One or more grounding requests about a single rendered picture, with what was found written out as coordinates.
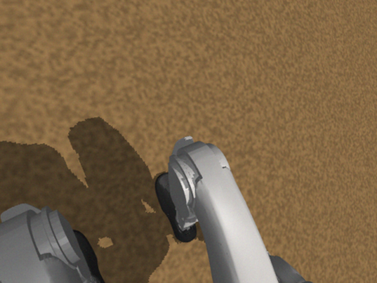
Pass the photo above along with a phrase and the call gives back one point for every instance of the right robot hand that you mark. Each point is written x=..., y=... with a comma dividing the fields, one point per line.
x=285, y=273

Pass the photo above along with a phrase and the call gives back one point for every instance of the right robot foot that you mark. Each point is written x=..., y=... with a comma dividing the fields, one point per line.
x=168, y=207

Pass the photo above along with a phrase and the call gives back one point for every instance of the left robot foot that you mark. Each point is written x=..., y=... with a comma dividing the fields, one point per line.
x=89, y=256

